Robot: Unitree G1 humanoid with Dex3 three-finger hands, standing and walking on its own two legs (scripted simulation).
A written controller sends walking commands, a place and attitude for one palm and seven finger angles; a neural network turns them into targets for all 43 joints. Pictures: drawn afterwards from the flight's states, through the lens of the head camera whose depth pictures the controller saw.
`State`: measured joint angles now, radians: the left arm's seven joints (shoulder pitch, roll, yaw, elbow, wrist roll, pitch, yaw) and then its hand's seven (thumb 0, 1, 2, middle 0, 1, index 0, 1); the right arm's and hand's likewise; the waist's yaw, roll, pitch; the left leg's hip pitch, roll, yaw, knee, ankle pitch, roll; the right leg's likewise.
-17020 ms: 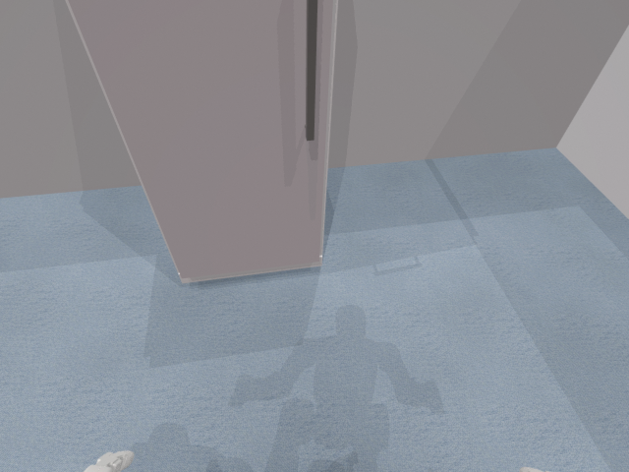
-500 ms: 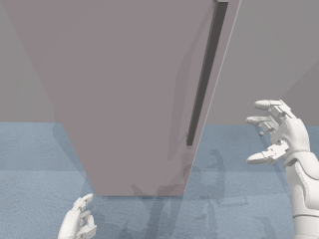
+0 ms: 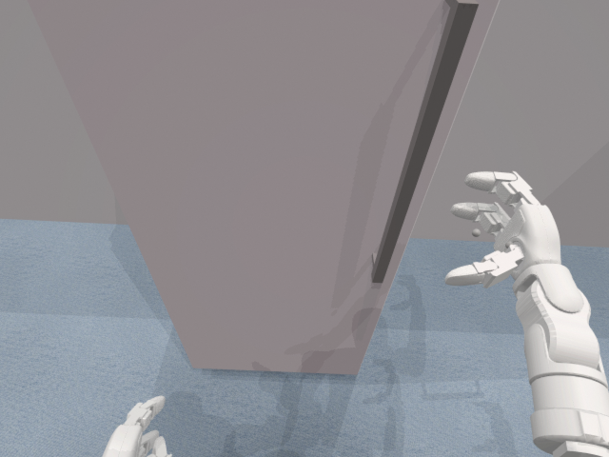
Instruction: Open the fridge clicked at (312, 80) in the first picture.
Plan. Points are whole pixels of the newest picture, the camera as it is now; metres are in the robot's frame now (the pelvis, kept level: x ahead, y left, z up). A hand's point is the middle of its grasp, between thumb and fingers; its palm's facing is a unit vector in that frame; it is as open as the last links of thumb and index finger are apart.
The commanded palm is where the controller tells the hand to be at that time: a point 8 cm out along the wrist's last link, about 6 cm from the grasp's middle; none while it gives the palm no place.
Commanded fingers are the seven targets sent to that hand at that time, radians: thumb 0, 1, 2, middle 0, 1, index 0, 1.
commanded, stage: move the hooked fingers beside the handle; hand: right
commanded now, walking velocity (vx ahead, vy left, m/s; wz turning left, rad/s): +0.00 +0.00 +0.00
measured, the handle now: (404, 175) +0.47 -0.11 +0.15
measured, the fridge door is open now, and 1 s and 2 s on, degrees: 0 0 0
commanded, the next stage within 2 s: feel for the door with the fingertips in 1.22 s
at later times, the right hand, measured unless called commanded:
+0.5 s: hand (441, 215) +0.41 -0.15 +0.13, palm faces -0.01 +1.00 +0.02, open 14.0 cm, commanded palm +0.38 -0.21 +0.13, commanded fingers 0.00 0.50 -0.30 0.30 1.20 0.30 1.20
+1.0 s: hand (451, 217) +0.40 -0.16 +0.13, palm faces -0.04 +1.00 +0.01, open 14.0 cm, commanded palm +0.38 -0.21 +0.13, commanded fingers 0.00 0.50 -0.30 0.30 1.20 0.30 1.20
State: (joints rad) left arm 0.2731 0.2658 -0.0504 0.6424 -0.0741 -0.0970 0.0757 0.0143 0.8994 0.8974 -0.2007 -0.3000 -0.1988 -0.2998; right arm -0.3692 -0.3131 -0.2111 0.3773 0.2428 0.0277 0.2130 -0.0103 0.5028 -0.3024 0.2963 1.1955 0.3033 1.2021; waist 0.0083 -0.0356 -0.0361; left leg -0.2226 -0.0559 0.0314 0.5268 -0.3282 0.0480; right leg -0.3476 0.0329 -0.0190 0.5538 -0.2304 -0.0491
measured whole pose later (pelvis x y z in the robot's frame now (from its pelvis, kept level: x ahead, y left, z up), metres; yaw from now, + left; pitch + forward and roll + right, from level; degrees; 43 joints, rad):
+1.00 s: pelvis +0.01 -0.01 -0.01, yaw +1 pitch +4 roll +1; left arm 0.30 0.26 -0.03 0.63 -0.07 -0.05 0.05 0.01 0.90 0.90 -0.20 -0.30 -0.20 -0.30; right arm -0.47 -0.27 -0.18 0.53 0.22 -0.09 0.17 -0.01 0.50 -0.30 0.30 1.20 0.30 1.20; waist 0.02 -0.03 -0.06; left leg -0.29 -0.06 0.02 0.58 -0.36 0.04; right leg -0.42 0.03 -0.03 0.62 -0.27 -0.06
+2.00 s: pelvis +0.00 +0.01 +0.00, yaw +0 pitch +3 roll +1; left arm 0.28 0.25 -0.04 0.64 -0.06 -0.04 0.04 0.01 0.90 0.90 -0.20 -0.30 -0.20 -0.30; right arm -0.56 -0.23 -0.14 0.60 0.18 -0.07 0.06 -0.01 0.50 -0.30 0.30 1.20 0.30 1.20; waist 0.03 -0.03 -0.04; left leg -0.28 -0.07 0.03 0.57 -0.34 0.06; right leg -0.40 0.02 -0.02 0.60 -0.25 -0.04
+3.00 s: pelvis +0.00 -0.01 -0.01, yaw +1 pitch +3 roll +1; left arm 0.28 0.25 -0.03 0.63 -0.06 -0.04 0.03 0.01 0.90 0.90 -0.20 -0.30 -0.20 -0.30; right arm -0.52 -0.18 -0.10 0.56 0.18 -0.08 0.04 -0.01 0.50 -0.30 0.30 1.20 0.30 1.20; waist 0.02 -0.04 -0.05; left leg -0.29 -0.06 0.02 0.59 -0.35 0.04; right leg -0.41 0.03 -0.03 0.62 -0.26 -0.06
